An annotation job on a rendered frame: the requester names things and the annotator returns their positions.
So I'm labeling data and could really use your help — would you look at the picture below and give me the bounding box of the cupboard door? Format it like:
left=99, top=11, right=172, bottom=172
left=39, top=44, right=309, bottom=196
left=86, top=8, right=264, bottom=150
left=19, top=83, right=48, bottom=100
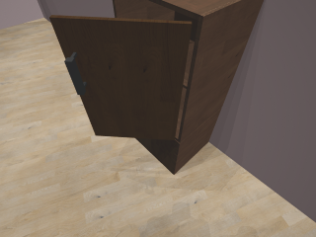
left=49, top=15, right=193, bottom=140

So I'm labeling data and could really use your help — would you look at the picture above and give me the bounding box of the handle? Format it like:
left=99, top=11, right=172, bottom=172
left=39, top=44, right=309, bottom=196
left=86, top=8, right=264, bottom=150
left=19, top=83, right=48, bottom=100
left=64, top=52, right=87, bottom=96

